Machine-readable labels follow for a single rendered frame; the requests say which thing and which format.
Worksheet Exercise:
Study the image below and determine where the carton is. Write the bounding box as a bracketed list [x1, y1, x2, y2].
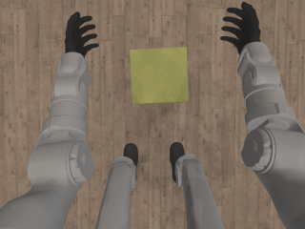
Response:
[130, 47, 189, 105]

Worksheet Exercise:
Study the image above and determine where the robot right forearm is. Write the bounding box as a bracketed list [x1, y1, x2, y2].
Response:
[237, 41, 305, 135]

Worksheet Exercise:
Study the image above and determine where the robot right upper arm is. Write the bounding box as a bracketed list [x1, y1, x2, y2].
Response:
[241, 127, 305, 229]

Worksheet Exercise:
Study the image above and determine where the robot left hand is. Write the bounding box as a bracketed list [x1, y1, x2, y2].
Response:
[65, 11, 99, 58]

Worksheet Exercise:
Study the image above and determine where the robot left upper arm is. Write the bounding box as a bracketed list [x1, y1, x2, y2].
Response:
[0, 139, 94, 229]

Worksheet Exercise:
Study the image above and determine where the robot left forearm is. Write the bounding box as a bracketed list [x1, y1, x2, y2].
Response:
[28, 52, 92, 181]

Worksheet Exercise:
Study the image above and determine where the left robot thigh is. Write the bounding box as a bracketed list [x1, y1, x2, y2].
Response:
[94, 161, 136, 229]

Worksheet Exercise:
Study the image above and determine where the robot right hand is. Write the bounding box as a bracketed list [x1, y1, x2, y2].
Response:
[220, 2, 261, 54]

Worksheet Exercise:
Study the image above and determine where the right robot foot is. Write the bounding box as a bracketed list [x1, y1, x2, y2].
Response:
[170, 142, 185, 183]

